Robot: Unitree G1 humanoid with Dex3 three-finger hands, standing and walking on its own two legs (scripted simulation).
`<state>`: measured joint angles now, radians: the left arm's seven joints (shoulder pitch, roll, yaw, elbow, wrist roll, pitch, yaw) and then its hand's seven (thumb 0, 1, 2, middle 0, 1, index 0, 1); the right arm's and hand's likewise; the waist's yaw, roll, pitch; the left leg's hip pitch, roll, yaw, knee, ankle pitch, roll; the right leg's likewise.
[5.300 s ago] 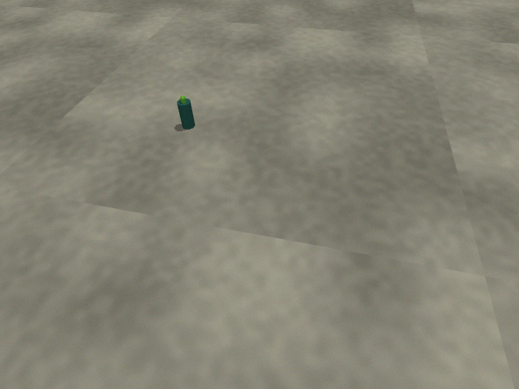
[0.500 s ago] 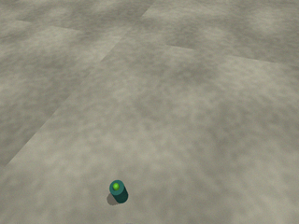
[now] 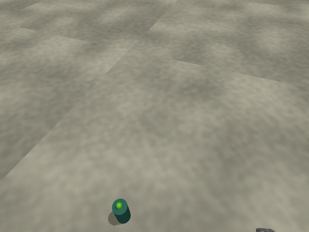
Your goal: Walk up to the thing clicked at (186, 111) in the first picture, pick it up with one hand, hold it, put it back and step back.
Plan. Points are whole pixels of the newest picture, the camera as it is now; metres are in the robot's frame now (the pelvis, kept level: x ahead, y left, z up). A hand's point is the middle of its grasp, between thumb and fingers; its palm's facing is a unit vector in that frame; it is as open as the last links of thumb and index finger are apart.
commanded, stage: walk up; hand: left
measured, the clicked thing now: (121, 210) +0.38 +0.21 -0.67
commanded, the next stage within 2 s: stand in 0.76 s
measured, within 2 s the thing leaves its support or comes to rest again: neither
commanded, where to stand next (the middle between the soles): +0.05 +0.00 m, yaw +0 degrees
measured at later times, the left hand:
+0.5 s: hand out of the picture +0.09 +0.24 -0.15, palm faces -0.02 -0.94 -0.33, open 7.4 cm
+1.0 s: hand out of the picture +0.11 +0.24 -0.15, palm faces -0.02 -0.94 -0.33, open 7.4 cm
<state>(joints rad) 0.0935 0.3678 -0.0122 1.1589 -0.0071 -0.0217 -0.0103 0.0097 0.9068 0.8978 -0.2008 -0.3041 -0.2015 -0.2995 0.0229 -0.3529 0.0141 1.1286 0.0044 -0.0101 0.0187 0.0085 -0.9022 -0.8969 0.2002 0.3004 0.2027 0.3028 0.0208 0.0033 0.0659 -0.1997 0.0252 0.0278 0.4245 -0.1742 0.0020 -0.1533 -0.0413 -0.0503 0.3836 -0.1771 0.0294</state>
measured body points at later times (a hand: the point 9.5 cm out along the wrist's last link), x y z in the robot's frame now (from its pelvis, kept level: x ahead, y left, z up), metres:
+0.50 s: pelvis +0.01 -0.01 +0.01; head +0.02 -0.01 +0.45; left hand +0.09 +0.29 -0.13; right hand +0.08 -0.31 -0.13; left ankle +0.04 +0.12 -0.74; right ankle +0.02 -0.14 -0.74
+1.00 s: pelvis +0.02 -0.01 +0.01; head +0.03 -0.01 +0.46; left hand +0.11 +0.29 -0.13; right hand +0.11 -0.31 -0.13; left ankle +0.04 +0.12 -0.74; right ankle +0.02 -0.14 -0.74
